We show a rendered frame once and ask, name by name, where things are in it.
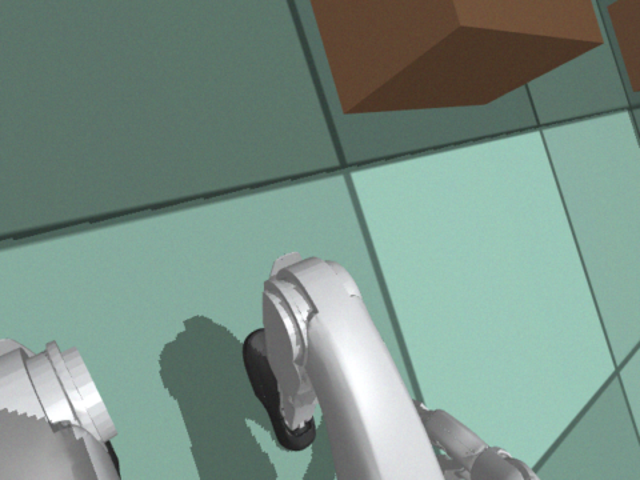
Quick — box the left robot foot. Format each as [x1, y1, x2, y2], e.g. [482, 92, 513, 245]
[105, 440, 121, 480]

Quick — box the right robot arm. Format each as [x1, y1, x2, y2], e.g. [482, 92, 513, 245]
[470, 447, 541, 480]

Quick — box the right robot foot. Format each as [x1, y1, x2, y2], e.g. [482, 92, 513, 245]
[243, 328, 316, 451]

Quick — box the right robot hand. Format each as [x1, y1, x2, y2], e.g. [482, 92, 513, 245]
[412, 399, 490, 480]

